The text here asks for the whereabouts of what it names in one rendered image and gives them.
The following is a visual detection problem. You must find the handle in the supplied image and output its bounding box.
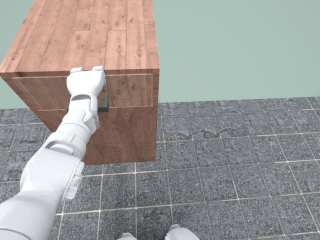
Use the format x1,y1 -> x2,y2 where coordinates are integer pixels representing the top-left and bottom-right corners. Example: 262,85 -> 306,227
66,92 -> 109,113

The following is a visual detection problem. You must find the robot left forearm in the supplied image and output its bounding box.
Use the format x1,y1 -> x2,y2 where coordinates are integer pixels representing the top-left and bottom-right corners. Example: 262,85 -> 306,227
20,91 -> 98,190

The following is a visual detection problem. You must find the left robot upper arm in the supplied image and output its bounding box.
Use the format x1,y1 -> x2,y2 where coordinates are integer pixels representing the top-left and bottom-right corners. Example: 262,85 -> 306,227
0,148 -> 85,240

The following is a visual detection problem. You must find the right robot thigh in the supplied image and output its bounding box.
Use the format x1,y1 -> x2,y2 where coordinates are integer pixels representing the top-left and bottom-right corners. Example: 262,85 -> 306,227
164,227 -> 200,240

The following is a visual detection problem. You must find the left robot hand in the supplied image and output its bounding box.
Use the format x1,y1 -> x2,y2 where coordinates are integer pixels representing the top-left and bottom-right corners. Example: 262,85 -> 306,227
66,66 -> 106,130

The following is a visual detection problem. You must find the cabinet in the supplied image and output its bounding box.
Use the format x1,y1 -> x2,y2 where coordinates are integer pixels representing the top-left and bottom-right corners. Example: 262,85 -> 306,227
0,0 -> 160,166

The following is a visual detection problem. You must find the left robot shin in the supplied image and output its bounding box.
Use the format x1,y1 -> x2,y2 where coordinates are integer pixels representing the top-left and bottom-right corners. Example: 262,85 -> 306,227
121,232 -> 135,238

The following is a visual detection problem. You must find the drawer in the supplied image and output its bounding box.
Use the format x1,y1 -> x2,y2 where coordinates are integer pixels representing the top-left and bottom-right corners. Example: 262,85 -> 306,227
12,73 -> 152,110

